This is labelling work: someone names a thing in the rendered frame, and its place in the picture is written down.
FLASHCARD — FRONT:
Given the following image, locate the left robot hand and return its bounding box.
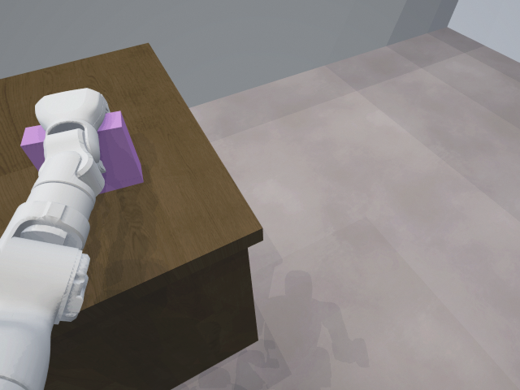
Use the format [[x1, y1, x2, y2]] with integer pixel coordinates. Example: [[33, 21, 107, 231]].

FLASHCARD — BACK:
[[35, 88, 110, 173]]

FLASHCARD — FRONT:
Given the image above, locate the table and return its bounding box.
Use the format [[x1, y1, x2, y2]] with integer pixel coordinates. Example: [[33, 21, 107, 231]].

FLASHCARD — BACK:
[[0, 43, 263, 390]]

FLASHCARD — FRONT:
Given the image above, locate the robot left forearm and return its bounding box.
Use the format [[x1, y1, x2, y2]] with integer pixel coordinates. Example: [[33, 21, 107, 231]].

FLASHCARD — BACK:
[[0, 118, 105, 256]]

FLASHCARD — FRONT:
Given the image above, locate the robot left upper arm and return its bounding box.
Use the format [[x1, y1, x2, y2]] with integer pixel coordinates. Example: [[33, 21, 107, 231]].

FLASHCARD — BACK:
[[0, 236, 90, 390]]

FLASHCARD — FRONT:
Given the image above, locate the sponge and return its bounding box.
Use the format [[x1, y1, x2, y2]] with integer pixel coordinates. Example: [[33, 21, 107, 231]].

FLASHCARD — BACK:
[[20, 111, 144, 194]]

